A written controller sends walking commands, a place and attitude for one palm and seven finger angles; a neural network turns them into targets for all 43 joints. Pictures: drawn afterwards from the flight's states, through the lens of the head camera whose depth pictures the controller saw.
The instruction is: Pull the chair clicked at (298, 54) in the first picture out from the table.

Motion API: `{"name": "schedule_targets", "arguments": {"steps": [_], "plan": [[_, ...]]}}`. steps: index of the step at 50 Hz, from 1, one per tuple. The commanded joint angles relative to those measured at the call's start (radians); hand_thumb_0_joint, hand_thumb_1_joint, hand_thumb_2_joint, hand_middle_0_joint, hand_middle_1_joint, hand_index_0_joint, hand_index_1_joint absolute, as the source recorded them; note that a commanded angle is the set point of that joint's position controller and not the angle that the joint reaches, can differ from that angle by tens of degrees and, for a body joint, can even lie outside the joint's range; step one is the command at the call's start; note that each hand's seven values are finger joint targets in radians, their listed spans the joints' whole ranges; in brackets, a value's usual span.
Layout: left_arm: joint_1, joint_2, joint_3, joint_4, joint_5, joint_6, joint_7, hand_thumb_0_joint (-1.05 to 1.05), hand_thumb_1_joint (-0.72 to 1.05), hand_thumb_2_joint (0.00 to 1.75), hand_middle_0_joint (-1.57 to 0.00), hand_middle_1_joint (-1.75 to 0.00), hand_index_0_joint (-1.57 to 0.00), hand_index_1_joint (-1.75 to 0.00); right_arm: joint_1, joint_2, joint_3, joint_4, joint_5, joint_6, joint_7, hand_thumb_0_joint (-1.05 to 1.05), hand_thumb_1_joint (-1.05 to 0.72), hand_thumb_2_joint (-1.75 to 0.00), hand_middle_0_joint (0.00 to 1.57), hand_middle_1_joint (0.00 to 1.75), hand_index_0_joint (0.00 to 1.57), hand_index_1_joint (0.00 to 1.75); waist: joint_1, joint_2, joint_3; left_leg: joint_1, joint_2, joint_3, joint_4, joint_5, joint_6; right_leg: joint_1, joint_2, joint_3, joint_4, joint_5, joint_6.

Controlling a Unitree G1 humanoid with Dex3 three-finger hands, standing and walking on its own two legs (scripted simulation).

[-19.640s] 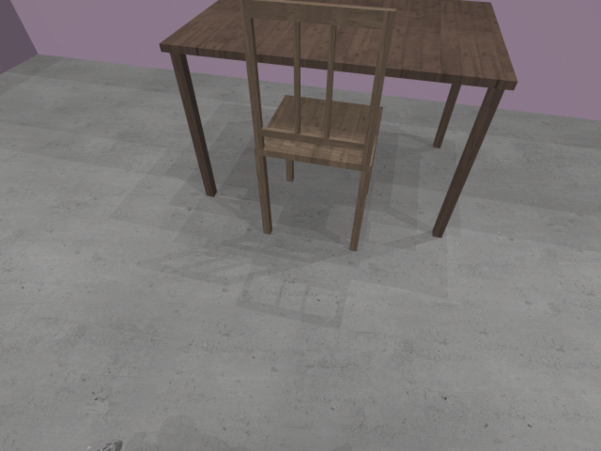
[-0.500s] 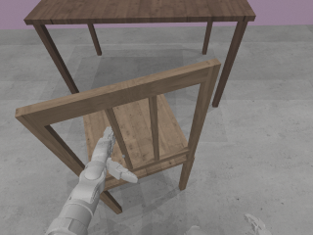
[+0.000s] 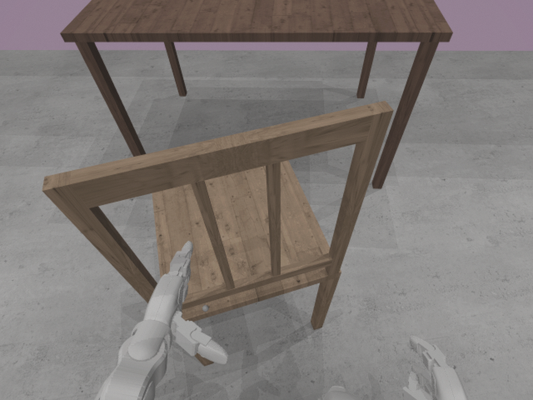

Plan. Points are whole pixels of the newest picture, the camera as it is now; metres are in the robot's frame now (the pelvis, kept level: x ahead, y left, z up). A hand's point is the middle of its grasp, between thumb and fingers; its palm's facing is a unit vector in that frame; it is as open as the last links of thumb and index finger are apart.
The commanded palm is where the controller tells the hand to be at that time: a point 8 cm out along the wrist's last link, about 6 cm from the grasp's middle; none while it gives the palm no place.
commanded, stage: draw the fingers out of the gap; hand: left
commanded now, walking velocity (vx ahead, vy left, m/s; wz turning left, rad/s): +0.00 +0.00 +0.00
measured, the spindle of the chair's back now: (217, 245) +0.37 +0.09 -0.01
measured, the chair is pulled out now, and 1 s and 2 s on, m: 0.57 0.57 0.57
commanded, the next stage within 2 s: draw the hand back to the body in 0.30 s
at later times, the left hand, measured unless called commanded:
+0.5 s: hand (198, 348) +0.20 +0.10 -0.01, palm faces -0.07 -1.00 -0.04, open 17.5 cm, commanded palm +0.18 +0.17 +0.01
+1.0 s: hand (122, 333) +0.20 +0.17 +0.09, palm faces +0.09 -0.97 -0.22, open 17.1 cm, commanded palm +0.16 +0.23 +0.10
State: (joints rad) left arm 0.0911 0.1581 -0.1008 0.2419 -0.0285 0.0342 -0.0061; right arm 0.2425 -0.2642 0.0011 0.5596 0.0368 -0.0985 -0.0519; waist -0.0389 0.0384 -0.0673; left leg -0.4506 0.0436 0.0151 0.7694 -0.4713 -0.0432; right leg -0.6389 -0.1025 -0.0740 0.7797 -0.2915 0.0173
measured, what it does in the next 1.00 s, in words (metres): stands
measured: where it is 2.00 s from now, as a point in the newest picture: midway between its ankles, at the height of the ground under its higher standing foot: outside the picture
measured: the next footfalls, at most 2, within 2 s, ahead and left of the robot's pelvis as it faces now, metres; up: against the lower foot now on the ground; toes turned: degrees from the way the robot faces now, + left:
none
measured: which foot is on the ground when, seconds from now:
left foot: down 0.00-1.00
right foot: down 0.00-1.00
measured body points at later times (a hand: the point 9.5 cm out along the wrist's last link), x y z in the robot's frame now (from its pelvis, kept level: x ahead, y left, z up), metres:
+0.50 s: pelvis +0.01 +0.01 -0.02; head +0.05 +0.00 +0.43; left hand +0.20 +0.16 +0.00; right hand +0.19 -0.22 -0.09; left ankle -0.05 +0.15 -0.71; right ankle +0.05 -0.13 -0.71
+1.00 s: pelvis +0.01 +0.01 -0.01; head +0.03 -0.01 +0.44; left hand +0.19 +0.22 +0.10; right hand +0.19 -0.23 -0.09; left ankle -0.05 +0.15 -0.71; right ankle +0.05 -0.13 -0.71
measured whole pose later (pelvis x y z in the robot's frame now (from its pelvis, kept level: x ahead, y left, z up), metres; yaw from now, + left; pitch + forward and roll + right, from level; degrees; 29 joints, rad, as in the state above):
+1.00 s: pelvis +0.01 +0.01 -0.01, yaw +1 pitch +7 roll +0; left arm 0.58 0.25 0.06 -0.40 -0.12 -0.13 -0.02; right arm 0.24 -0.22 -0.01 0.53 0.05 -0.18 -0.09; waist 0.01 0.06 -0.09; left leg -0.45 0.05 -0.02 0.87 -0.54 -0.04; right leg -0.61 -0.11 -0.10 0.85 -0.35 0.02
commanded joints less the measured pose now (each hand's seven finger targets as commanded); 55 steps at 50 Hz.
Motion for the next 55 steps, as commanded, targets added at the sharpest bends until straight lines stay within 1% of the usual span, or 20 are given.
{"name": "schedule_targets", "arguments": {"steps": [1,7,13,21,22,23,24,28,29,31,35,37,40,46,47,48,49,52,53,55], "plan": [[-0.055,0.077,0.029,-0.284,0.000,-0.043,0.005,0.00,-0.55,0.20,0.00,0.00,0.00,0.00,-0.051,-0.112,-0.044,-0.170,0.003,-0.060,-0.008,0.00,-0.90,-0.90,0.20,0.30,0.20,0.30,-0.004,-0.081,-0.222,-0.094,-0.047,0.021,-0.104,0.233,0.043,0.306,0.038,0.003,-0.074,0.176,-0.015],[0.051,0.041,-0.033,-0.426,0.023,-0.021,0.022,0.00,-0.55,0.20,0.00,0.00,0.00,0.00,-0.051,-0.102,-0.039,-0.205,-0.003,-0.077,-0.012,0.00,-0.90,-0.90,0.20,0.30,0.20,0.30,-0.009,-0.059,-0.225,-0.076,-0.046,0.005,-0.074,0.266,0.043,0.263,0.038,-0.012,-0.043,0.187,-0.017],[0.219,0.061,-0.029,-0.499,0.046,0.008,0.043,0.00,-0.55,0.20,0.00,0.00,0.00,0.00,-0.056,-0.100,-0.036,-0.235,-0.007,-0.081,-0.018,0.00,-0.90,-0.90,0.20,0.30,0.20,0.30,0.002,-0.086,-0.199,-0.115,-0.048,-0.002,-0.045,0.268,0.043,0.244,0.037,-0.016,-0.020,0.186,-0.022],[0.329,0.029,-0.090,-0.630,0.058,0.022,0.043,0.00,-0.55,0.20,0.00,0.00,0.00,0.00,-0.051,-0.089,-0.029,-0.274,-0.007,-0.082,-0.028,0.00,-0.90,-0.90,0.20,0.30,0.20,0.30,-0.010,-0.064,-0.195,-0.125,-0.051,-0.012,-0.008,0.252,0.045,0.188,0.039,-0.021,0.010,0.151,-0.020],[0.213,-0.078,-0.067,-0.798,-0.101,-0.114,0.033,0.00,-0.55,0.20,0.00,0.00,0.00,0.00,-0.075,-0.058,-0.023,-0.262,-0.005,-0.113,-0.030,0.00,-0.90,-0.90,0.20,0.30,0.20,0.30,-0.014,-0.118,-0.181,-0.157,-0.065,-0.021,0.035,0.249,0.034,0.144,0.047,-0.036,0.018,0.164,-0.020],[0.253,0.005,-0.013,-0.748,-0.092,-0.177,0.032,0.00,-0.55,0.20,0.00,0.00,0.00,0.00,-0.067,-0.068,-0.028,-0.230,-0.009,-0.134,-0.034,0.00,-0.90,-0.90,0.20,0.30,0.20,0.30,-0.004,-0.136,-0.198,-0.181,-0.063,-0.020,0.050,0.243,0.034,0.160,0.047,-0.027,0.041,0.157,-0.023],[0.300,0.034,0.043,-0.755,-0.116,-0.228,0.028,0.00,-0.55,0.20,0.00,0.00,0.00,0.00,-0.059,-0.070,-0.035,-0.220,-0.009,-0.144,-0.030,0.00,-0.90,-0.90,0.20,0.30,0.20,0.30,0.016,-0.089,-0.227,-0.181,-0.066,-0.020,0.054,0.251,0.030,0.166,0.045,-0.020,0.053,0.159,-0.025],[0.374,0.028,0.056,-0.691,-0.091,-0.436,-0.005,0.00,-0.55,0.20,0.00,0.00,0.00,0.00,-0.065,-0.049,-0.055,-0.169,-0.009,-0.164,0.010,0.00,-0.90,-0.90,0.20,0.30,0.20,0.30,0.036,-0.019,-0.213,-0.253,-0.055,-0.021,0.118,0.290,0.012,0.076,0.045,-0.023,0.154,0.169,-0.038],[0.393,0.011,0.033,-0.665,-0.083,-0.464,-0.019,0.00,-0.55,0.20,0.00,0.00,0.00,0.00,-0.067,-0.052,-0.058,-0.174,-0.010,-0.157,0.022,0.00,-0.90,-0.90,0.20,0.30,0.20,0.30,0.026,-0.028,-0.211,-0.262,-0.052,-0.017,0.124,0.266,0.013,0.064,0.043,-0.019,0.157,0.148,-0.037],[0.451,0.029,0.036,-0.641,-0.075,-0.434,-0.055,0.00,-0.55,0.20,0.00,0.00,0.00,0.00,-0.083,-0.067,-0.063,-0.207,0.000,-0.133,0.029,0.00,-0.90,-0.90,0.20,0.30,0.20,0.30,0.030,-0.025,-0.219,-0.260,-0.049,-0.006,0.102,0.202,0.021,0.093,0.040,-0.007,0.126,0.088,-0.033],[0.440,0.108,0.123,-0.788,-0.132,-0.325,-0.102,0.00,-0.55,0.20,0.00,0.00,0.00,0.00,-0.105,-0.072,-0.058,-0.254,0.019,-0.102,-0.004,0.00,-0.90,-0.90,0.20,0.30,0.20,0.30,0.029,-0.060,-0.271,-0.224,-0.049,-0.007,0.063,0.183,0.037,0.198,0.036,0.003,0.066,0.072,-0.024],[0.420,0.115,0.143,-0.881,-0.166,-0.316,-0.098,0.00,-0.55,0.20,0.00,0.00,0.00,0.00,-0.105,-0.064,-0.049,-0.256,0.024,-0.114,-0.020,0.00,-0.90,-0.90,0.20,0.30,0.20,0.30,0.024,-0.049,-0.265,-0.204,-0.051,-0.011,0.050,0.184,0.039,0.207,0.037,-0.002,0.046,0.069,-0.019],[0.434,0.118,0.183,-0.881,-0.198,-0.324,-0.082,0.00,-0.55,0.20,0.00,0.00,0.00,0.00,-0.088,-0.056,-0.047,-0.226,0.023,-0.137,-0.032,0.00,-0.90,-0.90,0.20,0.30,0.20,0.30,0.017,-0.091,-0.224,-0.183,-0.046,-0.025,0.030,0.207,0.038,0.217,0.045,-0.014,0.020,0.095,-0.015],[0.485,0.133,0.222,-0.803,-0.202,-0.287,-0.137,0.00,-0.37,0.29,-0.02,-0.04,-0.02,-0.04,-0.095,-0.064,-0.049,-0.189,0.031,-0.170,-0.032,0.00,-0.90,-0.90,0.20,0.30,0.20,0.30,0.017,-0.060,-0.161,-0.129,-0.043,-0.013,-0.018,0.208,0.038,0.239,0.039,-0.019,-0.036,0.099,-0.010],[0.536,0.282,0.294,-0.842,-0.065,-0.223,0.008,0.00,-0.33,0.31,-0.03,-0.05,-0.03,-0.05,-0.076,-0.056,-0.056,-0.204,0.013,-0.137,-0.050,0.00,-0.90,-0.90,0.20,0.30,0.20,0.30,0.089,0.004,-0.194,-0.079,-0.019,-0.005,-0.087,0.227,0.026,0.345,0.009,0.015,-0.072,0.106,-0.034],[0.575,0.235,0.284,-0.841,-0.045,-0.182,0.070,0.00,-0.30,0.32,-0.04,-0.05,-0.04,-0.05,-0.081,-0.043,-0.046,-0.203,0.010,-0.126,-0.054,0.00,-0.90,-0.90,0.20,0.30,0.20,0.30,0.073,0.007,-0.127,-0.074,-0.024,-0.007,-0.112,0.215,0.019,0.349,0.014,0.001,-0.098,0.100,-0.035],[0.563,0.181,0.230,-0.880,-0.036,-0.164,0.100,0.00,-0.26,0.34,-0.04,-0.06,-0.04,-0.06,-0.083,-0.041,-0.038,-0.209,0.007,-0.113,-0.055,0.00,-0.90,-0.90,0.20,0.30,0.20,0.30,0.060,0.007,-0.107,-0.047,-0.024,-0.012,-0.136,0.222,0.018,0.362,0.018,-0.007,-0.110,0.104,-0.035],[0.519,0.203,0.236,-0.904,-0.018,-0.134,0.156,0.00,-0.15,0.39,-0.05,-0.08,-0.05,-0.08,-0.098,-0.045,-0.032,-0.196,0.000,-0.100,-0.066,0.00,-0.90,-0.90,0.20,0.30,0.20,0.30,0.054,-0.018,-0.072,0.023,-0.015,-0.012,-0.183,0.258,0.025,0.410,0.021,-0.016,-0.158,0.140,-0.032],[0.504,0.236,0.269,-0.897,-0.014,-0.126,0.170,0.00,-0.12,0.41,-0.06,-0.09,-0.06,-0.09,-0.112,-0.049,-0.032,-0.186,0.000,-0.098,-0.072,0.00,-0.90,-0.90,0.20,0.30,0.20,0.30,0.060,-0.035,-0.058,0.034,-0.014,-0.015,-0.201,0.261,0.026,0.433,0.024,-0.015,-0.182,0.140,-0.034],[0.472,0.229,0.269,-0.882,-0.009,-0.122,0.182,0.00,-0.04,0.44,-0.07,-0.10,-0.07,-0.10,-0.107,-0.050,-0.029,-0.172,-0.003,-0.099,-0.076,0.00,-0.90,-0.90,0.20,0.30,0.20,0.30,0.055,-0.026,-0.027,0.083,-0.014,-0.010,-0.237,0.278,0.029,0.447,0.028,-0.015,-0.211,0.155,-0.032]]}}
